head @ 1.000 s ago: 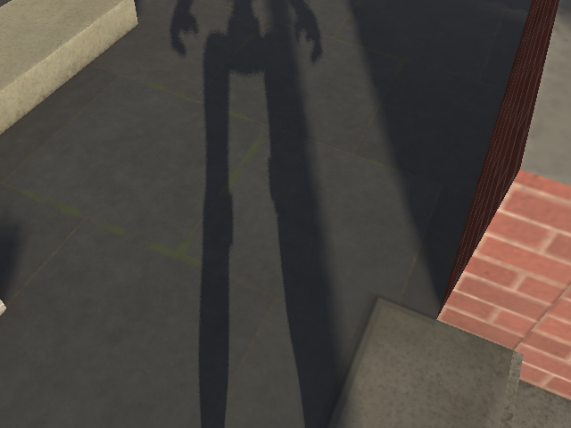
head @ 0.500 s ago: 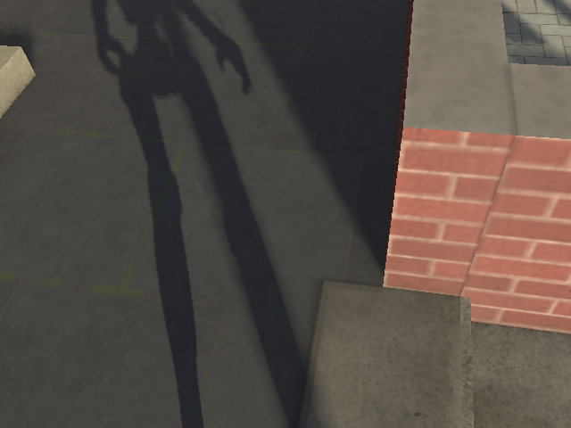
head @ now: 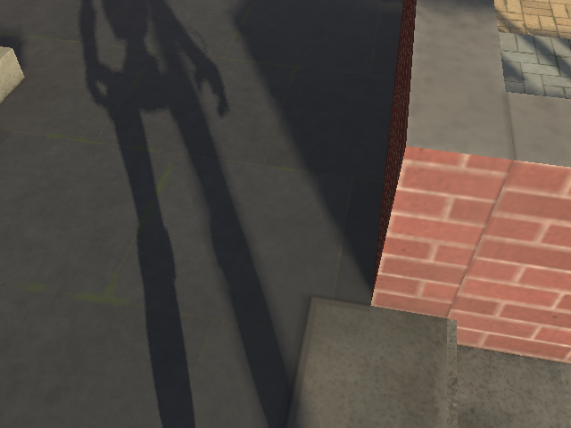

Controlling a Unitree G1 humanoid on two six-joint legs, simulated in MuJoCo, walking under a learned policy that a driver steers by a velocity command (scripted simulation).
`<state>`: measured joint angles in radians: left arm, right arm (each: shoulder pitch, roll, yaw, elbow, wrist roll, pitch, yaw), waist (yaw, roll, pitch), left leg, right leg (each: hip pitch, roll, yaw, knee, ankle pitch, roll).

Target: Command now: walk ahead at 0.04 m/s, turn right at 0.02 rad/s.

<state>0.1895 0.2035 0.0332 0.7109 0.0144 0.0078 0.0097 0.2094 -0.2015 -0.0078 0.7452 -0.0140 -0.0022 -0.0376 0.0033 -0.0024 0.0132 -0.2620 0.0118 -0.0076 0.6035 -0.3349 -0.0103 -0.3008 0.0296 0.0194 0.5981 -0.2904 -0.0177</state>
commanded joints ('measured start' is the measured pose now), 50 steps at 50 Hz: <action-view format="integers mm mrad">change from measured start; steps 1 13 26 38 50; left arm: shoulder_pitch -6 283 296 128 -109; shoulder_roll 79 188 202 187 116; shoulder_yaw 22 76 34 18 -2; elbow -51 51 63 -18 -66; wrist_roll -2 -31 -26 -28 -14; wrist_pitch -13 -124 -76 -118 -90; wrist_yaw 7 -29 4 0 -7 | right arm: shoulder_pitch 13 -105 -305 24 105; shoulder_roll -105 -82 -83 -198 -237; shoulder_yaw -26 -16 -2 -57 -67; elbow -53 -130 -206 -76 23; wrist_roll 2 38 33 5 21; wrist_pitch -15 -74 -113 -94 -92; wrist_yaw -1 23 102 60 47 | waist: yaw -5 109 77 -46 -65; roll -2 -138 -104 17 27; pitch -65 48 62 -105 22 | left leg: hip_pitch -19 -383 -347 220 73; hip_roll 33 -29 19 268 148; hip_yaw -49 -3 64 -440 -89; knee -113 185 57 -368 -466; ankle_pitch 42 -35 314 46 331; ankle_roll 54 64 20 283 223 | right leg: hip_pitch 46 318 194 -449 -335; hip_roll -36 -192 -208 -131 -140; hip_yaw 53 357 105 62 1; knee -87 -259 -477 737 88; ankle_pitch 3 -238 241 16 384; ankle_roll -25 -198 -160 3 32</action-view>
